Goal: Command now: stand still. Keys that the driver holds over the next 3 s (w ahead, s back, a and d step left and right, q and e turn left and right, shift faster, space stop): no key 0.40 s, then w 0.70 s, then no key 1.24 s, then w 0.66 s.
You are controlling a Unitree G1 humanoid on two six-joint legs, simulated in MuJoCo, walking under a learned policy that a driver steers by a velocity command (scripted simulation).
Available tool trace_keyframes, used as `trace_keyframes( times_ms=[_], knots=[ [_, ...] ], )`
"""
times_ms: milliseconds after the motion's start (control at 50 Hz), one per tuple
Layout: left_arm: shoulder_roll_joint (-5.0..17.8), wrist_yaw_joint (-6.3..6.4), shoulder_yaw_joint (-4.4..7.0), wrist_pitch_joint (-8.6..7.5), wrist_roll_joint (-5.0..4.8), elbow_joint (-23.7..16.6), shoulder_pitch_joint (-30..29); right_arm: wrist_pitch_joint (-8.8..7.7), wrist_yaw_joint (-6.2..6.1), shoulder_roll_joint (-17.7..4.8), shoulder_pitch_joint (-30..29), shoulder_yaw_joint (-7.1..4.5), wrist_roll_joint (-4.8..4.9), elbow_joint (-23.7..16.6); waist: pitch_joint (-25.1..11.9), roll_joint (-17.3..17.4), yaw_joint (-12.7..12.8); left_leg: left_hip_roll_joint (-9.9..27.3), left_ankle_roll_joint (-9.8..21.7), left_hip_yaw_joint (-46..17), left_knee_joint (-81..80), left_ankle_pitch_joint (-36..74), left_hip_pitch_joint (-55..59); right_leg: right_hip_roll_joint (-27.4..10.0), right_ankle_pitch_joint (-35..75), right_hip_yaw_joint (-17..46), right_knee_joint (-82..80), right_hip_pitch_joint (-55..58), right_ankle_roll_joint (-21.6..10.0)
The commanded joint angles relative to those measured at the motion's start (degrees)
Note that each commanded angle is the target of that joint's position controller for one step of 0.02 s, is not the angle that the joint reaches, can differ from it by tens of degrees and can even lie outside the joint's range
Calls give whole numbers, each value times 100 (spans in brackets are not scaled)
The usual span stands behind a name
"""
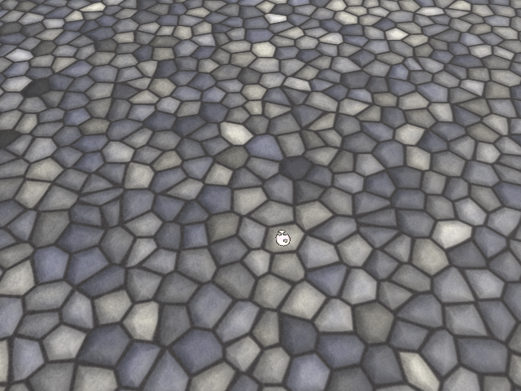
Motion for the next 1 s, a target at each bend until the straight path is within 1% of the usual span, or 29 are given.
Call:
trace_keyframes(
  times_ms=[20, 220, 400, 420, 440, 460, 480, 500, 520, 540, 560, 580, 600, 620, 640, 660, 680, 700, 720, 740, 760, 780, 800, 820, 860, 900, 920, 960, 1000],
  knots=[
    [605, 22, 109, -47, 0, -117, 105, -52, -29, -619, -31, -125, 5, -139, -223, -13, -6, 339, 227, -302, -477, 1264, 301, -205, 947, 192, -553, -165, -123],
    [548, 44, 63, -48, 4, 155, 277, -37, -54, -578, -18, -95, 10, 259, -95, 6, -19, 300, 175, -231, -608, 1002, 310, -154, 704, 153, -704, -204, -125],
    [465, 51, 12, -53, 5, 323, 478, -28, -70, -542, 70, -57, 15, 547, -16, -1, -36, 275, 141, -180, -678, 852, 280, -125, 576, 131, -789, -245, -140],
    [418, 54, 2, -45, 2, 397, 609, -22, -72, -486, 168, -41, 14, 624, -128, -17, -33, 204, 151, -110, -694, 224, 308, -79, -31, 95, -846, -207, -167],
    [501, 68, 32, -28, -38, 417, 663, -14, -80, -535, 200, -58, 46, 653, -16, -74, -26, 78, 191, -2, -598, -772, 138, -39, -908, 112, -861, -296, -258],
    [624, 86, 69, -21, -73, 376, 647, -29, -86, -589, 216, -79, 79, 649, 165, -178, -19, -7, 251, 81, -465, -1702, -169, -102, -1793, 270, -920, -427, -409],
    [681, 95, 85, -44, -102, 338, 707, -80, -80, -602, 156, -80, 94, 605, 386, -245, 29, 9, 304, 91, -346, -2135, -508, -288, -2435, 569, -1096, -530, -585],
    [764, 92, 112, -103, -141, 353, 883, -169, -59, -534, 39, -67, 119, 532, 541, -410, 109, 34, 313, 138, -94, -2045, -852, -607, -2791, 1052, -1337, -427, -796],
    [903, 79, 163, -171, -169, 404, 1099, -274, -21, -404, -96, -43, 143, 460, 588, -707, 179, -2, 260, 348, 389, -1523, -1145, -1071, -2995, 1726, -1703, -180, -1048],
    [1075, 67, 231, -222, -170, 417, 1116, -364, 24, -301, -171, -26, 169, 411, 637, -1032, 159, 53, 233, 544, 953, -893, -1316, -1614, -3013, 2422, -2053, -65, -1311],
    [1071, 53, 246, -255, -154, 372, 1060, -424, 64, -343, -246, -36, 175, 378, 718, -961, 150, 239, 285, 436, 1247, -763, -1360, -1850, -2796, 2707, -2208, -203, -1440],
    [1013, 28, 234, -281, -133, 303, 947, -467, 96, -354, -182, -49, 185, 387, 706, -872, 64, 309, 355, 426, 1307, -921, -1291, -1842, -2521, 2621, -2213, -262, -1409],
    [1001, -4, 229, -295, -164, 231, 765, -501, 120, -276, -24, -32, 211, 422, 707, -927, -76, 343, 430, 481, 879, -1069, -994, -1734, -2265, 2341, -2118, -401, -1292],
    [964, -31, 218, -280, -227, 137, 486, -531, 131, -267, 259, -42, 227, 531, 682, -885, -284, 280, 480, 619, 98, -844, -232, -1434, -1959, 1815, -1941, -756, -1074],
    [947, -47, 217, -260, -246, 76, 370, -538, 124, -333, 679, -101, 213, 745, 543, -803, -446, 72, 423, 776, -387, -317, 687, -1053, -1550, 1314, -1611, -1128, -883],
    [867, -51, 194, -269, -233, 6, 283, -525, 116, -456, 1166, -169, 183, 944, 348, -541, -598, 119, 387, 573, -529, -18, 1385, -753, -926, 904, -1007, -1443, -722],
    [540, -83, 99, -322, -175, -118, 103, -535, 92, -813, 1967, -276, 156, 1097, 33, 546, -864, 1046, 688, -916, -1214, -471, 2177, -228, -155, 154, 825, -2091, -409],
    [291, -63, 56, -443, -204, -356, 126, -568, 161, -1427, 2588, -386, 133, 1175, -206, 1926, -919, 2250, 1523, -3322, -2116, -1071, 2790, 338, -1041, -192, 2468, -3276, -228],
    [549, -76, 112, -515, -297, -395, 1, -658, 190, -1001, 2240, -227, 55, 1104, 74, 1152, -695, 2519, 1718, -3720, -2155, -1308, 2489, 30, -1309, 356, 3565, -3784, -323],
    [572, -135, 113, -566, -357, -389, 35, -720, 202, -703, 1813, -133, 59, 944, 317, 703, -482, 2336, 1542, -3114, -2103, -1190, 2370, -241, -751, 524, 3929, -4103, -468],
    [560, -165, 117, -591, -318, -335, 63, -740, 234, -641, 1518, -85, 60, 820, 324, 460, -360, 2070, 1326, -2462, -2143, -849, 2220, -446, -211, 434, 3895, -4088, -537],
    [627, -174, 157, -607, -242, -345, -22, -722, 255, -628, 1329, -53, 67, 734, 380, 316, -286, 1910, 1167, -1977, -2215, -235, 2070, -586, 212, 377, 3611, -4036, -530],
    [661, -201, 191, -595, -195, -367, -95, -682, 251, -485, 1326, 10, 46, 722, 360, 346, -244, 1717, 1029, -1503, -2268, 430, 1895, -685, 478, 297, 3338, -3790, -482],
    [595, -234, 189, -568, -177, -376, -107, -638, 229, -418, 1455, 42, 26, 743, 296, 443, -242, 1568, 980, -1145, -2307, 950, 1806, -693, 645, 180, 3114, -3598, -403],
    [428, -267, 144, -507, -140, -497, -385, -577, 146, -541, 1668, 41, 15, 765, 310, 429, -297, 1439, 1017, -710, -2384, 1638, 1670, -650, 960, -29, 2595, -3519, -210],
    [283, -277, 62, -484, -133, -752, -982, -542, 66, -701, 1668, 28, 0, 702, 456, 348, -386, 1318, 1001, -399, -2516, 1751, 1286, -542, 1412, -165, 1621, -3246, -99],
    [229, -292, 21, -484, -144, -857, -1257, -536, 40, -774, 1701, 17, 2, 679, 508, 380, -448, 1264, 980, -273, -2597, 1696, 1091, -447, 1674, -250, 1150, -2992, -79],
    [270, -332, -10, -475, -178, -991, -1596, -544, 19, -874, 1892, -12, 36, 703, 570, 478, -524, 1295, 984, -149, -2736, 1557, 955, -291, 1995, -384, 574, -2562, -85],
    [369, -378, -11, -470, -210, -1115, -1798, -548, 18, -874, 2005, -36, 105, 756, 677, 513, -490, 1469, 962, -112, -2730, 1647, 1203, -280, 2091, -280, 233, -2469, -199]
  ],
)
Next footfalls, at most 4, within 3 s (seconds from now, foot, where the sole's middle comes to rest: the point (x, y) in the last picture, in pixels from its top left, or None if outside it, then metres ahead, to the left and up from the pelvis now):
1.12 right None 0.44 -0.12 -0.77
1.56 left None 0.51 0.11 -0.77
2.66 left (222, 367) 0.57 0.14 -0.77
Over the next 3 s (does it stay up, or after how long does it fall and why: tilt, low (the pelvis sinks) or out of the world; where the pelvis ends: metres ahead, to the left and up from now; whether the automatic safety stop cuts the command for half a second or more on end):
stays up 0.63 0.05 0.01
